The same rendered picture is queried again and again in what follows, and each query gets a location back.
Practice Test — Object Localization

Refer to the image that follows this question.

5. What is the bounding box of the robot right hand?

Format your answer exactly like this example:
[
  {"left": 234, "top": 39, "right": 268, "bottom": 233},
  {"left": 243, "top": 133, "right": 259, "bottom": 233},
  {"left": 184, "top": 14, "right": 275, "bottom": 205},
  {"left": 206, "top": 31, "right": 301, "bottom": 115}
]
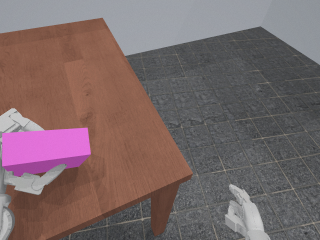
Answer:
[{"left": 225, "top": 184, "right": 265, "bottom": 237}]

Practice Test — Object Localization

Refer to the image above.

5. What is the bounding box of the robot left forearm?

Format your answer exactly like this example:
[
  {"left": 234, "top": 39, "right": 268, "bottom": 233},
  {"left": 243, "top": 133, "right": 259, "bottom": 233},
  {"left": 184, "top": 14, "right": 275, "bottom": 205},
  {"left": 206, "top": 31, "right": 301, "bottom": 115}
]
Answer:
[{"left": 0, "top": 194, "right": 15, "bottom": 240}]

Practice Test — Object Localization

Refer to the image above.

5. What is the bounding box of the robot right forearm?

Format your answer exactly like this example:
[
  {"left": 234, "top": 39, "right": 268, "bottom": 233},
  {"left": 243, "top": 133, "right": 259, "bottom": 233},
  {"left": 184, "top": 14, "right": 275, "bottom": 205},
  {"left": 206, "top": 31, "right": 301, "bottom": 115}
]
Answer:
[{"left": 245, "top": 229, "right": 271, "bottom": 240}]

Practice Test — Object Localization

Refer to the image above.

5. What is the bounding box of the sponge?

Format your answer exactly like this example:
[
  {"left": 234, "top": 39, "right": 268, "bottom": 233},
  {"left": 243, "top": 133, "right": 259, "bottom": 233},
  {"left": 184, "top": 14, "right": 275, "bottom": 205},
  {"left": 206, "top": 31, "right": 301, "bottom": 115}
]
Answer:
[{"left": 2, "top": 128, "right": 91, "bottom": 177}]

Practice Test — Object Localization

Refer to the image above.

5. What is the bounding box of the table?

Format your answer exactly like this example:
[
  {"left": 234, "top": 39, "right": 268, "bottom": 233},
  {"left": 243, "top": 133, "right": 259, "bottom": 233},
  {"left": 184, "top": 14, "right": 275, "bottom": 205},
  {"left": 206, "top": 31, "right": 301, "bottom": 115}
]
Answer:
[{"left": 0, "top": 18, "right": 193, "bottom": 240}]

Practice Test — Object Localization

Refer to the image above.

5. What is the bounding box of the robot left hand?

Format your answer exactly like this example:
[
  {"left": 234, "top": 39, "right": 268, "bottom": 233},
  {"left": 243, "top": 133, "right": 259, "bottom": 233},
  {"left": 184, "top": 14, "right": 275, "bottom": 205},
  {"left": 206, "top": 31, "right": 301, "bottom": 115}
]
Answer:
[{"left": 0, "top": 108, "right": 67, "bottom": 195}]

